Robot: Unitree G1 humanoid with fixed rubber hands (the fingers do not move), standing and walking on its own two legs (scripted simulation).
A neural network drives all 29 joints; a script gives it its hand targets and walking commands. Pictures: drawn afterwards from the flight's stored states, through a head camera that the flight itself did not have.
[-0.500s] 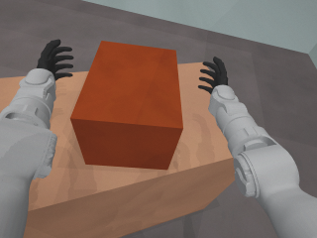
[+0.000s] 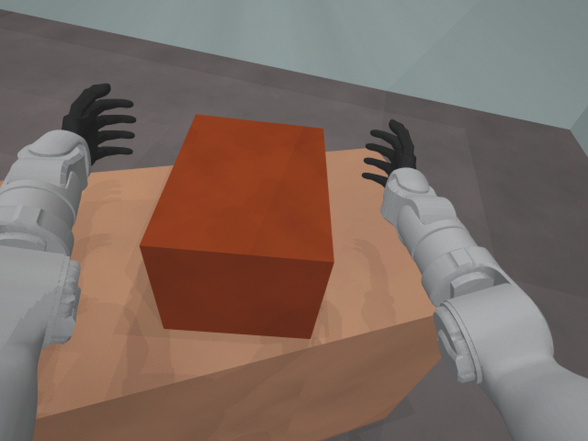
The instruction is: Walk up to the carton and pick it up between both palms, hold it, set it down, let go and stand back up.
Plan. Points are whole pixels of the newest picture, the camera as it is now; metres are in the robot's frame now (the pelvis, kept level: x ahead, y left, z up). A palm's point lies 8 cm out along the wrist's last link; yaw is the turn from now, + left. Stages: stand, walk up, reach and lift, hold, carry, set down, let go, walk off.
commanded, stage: set down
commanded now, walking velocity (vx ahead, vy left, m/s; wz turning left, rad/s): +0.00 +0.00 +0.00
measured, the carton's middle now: (249, 220) +0.48 +0.00 +0.04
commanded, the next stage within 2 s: none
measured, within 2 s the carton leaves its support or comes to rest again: neither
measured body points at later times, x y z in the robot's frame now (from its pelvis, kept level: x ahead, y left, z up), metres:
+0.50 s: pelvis -0.02 +0.01 +0.00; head -0.04 +0.05 +0.45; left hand +0.42 +0.24 +0.16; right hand +0.37 -0.17 +0.15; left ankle +0.02 +0.11 -0.75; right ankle +0.00 -0.13 -0.75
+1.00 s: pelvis +0.00 +0.00 +0.00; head -0.01 +0.02 +0.45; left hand +0.38 +0.24 +0.12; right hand +0.32 -0.18 +0.10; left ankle +0.02 +0.11 -0.75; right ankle +0.00 -0.14 -0.75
